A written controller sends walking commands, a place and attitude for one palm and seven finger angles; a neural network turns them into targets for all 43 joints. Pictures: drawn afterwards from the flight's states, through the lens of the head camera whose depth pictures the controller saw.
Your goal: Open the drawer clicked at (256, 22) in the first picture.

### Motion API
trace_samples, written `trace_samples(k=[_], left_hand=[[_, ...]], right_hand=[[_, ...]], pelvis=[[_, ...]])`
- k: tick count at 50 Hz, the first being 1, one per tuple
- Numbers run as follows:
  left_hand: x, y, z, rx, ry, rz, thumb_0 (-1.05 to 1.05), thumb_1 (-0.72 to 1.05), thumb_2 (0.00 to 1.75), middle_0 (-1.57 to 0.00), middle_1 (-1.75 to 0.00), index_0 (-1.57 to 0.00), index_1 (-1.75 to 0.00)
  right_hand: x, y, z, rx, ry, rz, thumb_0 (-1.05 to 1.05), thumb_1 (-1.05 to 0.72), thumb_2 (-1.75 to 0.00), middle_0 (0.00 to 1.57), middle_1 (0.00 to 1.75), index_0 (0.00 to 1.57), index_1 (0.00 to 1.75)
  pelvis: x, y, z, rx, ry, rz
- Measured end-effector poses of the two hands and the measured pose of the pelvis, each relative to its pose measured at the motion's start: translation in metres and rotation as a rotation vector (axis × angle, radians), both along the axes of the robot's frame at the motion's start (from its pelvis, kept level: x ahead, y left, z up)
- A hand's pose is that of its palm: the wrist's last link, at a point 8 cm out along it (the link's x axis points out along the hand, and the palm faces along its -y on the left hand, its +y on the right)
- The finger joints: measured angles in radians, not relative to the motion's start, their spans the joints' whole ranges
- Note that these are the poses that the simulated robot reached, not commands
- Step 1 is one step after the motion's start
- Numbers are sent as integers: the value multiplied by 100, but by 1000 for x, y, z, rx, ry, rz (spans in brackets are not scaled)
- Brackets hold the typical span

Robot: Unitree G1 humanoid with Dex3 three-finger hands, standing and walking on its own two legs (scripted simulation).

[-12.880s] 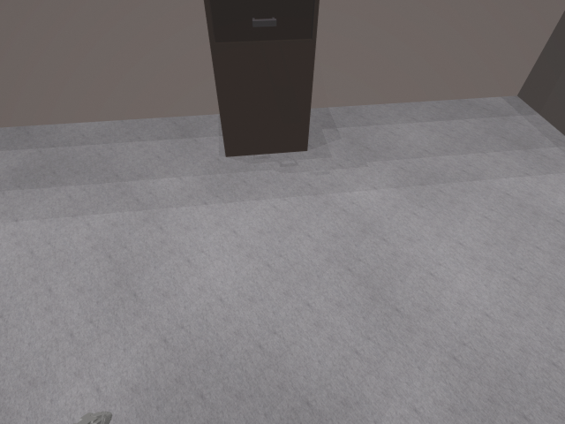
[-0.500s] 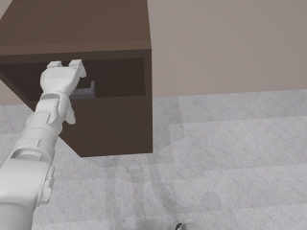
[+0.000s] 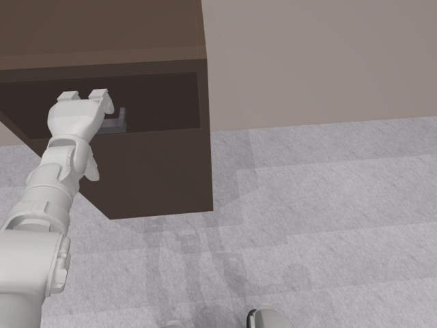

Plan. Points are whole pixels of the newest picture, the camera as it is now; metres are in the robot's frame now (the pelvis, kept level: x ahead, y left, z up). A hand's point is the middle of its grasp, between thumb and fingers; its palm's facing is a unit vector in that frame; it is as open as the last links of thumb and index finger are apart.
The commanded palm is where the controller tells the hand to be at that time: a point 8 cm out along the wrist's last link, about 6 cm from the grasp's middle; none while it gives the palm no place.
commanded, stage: lower the fingers behind the handle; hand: left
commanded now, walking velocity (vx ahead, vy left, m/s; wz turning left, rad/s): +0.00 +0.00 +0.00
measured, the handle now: (102, 119) +0.55 +0.24 -0.01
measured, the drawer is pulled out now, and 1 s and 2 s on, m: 0.00 0.00 0.00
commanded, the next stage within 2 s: lift the fingers back up to retry in 1.26 s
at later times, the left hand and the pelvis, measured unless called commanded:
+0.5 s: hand (98, 140) +0.48 +0.23 +0.01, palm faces -0.02 +0.01 -1.00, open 13.8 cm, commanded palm +0.47 +0.23 +0.04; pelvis -0.01 +0.00 -0.02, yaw +0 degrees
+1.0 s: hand (98, 141) +0.48 +0.23 +0.00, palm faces +0.00 +0.02 -1.00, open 14.0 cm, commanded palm +0.46 +0.24 +0.02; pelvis -0.03 +0.00 -0.04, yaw +0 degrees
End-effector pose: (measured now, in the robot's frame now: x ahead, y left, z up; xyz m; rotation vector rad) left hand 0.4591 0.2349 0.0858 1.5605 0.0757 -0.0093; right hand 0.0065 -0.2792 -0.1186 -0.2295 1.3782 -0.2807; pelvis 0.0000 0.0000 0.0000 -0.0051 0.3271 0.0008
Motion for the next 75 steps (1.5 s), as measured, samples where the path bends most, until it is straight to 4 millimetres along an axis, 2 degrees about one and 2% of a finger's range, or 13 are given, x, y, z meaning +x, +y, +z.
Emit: trace_samples(k=[8, 17, 32, 50, 61, 75], left_hand=[[1, 3, -9, 8, -7, 15, 0, -49, 30, -32, -120, -32, -120], [1, -6, -21, 1, -2, -2, 0, -49, 30, -32, -121, -32, -120], [8, -7, -23, 27, -17, 29, 0, -49, 30, -32, -127, -32, -120], [4, -6, -29, 31, -53, 23, 0, -49, 30, -26, -128, -29, -120], [7, -5, -29, 33, -23, 25, 0, -49, 30, -25, -126, -28, -120], [11, -1, -36, 23, -20, 18, 0, -49, 30, -26, -124, -31, -121]], right_hand=[[-9, 0, -5, -3, 15, -1, 0, -91, -90, 20, 30, 21, 30], [-13, 6, -11, 6, 18, 4, 0, -91, -90, 20, 30, 21, 30], [-18, 8, -23, 18, 17, 10, 0, -91, -90, 20, 30, 21, 30], [-26, 1, -36, -1, 5, 20, 0, -91, -90, 20, 30, 21, 30], [-34, 4, -37, -5, -1, 11, 0, -91, -90, 20, 30, 21, 30], [-43, 8, -37, -3, 48, 8, 0, -91, -90, 20, 30, 21, 30]], pelvis=[[-5, 2, -6, -2, 22, 1], [-9, 3, -11, -3, 38, 4], [-16, 3, -22, -1, 63, 1], [-29, 0, -37, 2, 87, 1], [-34, 1, -39, 3, 90, -2], [-31, 3, -39, -6, 102, 6]])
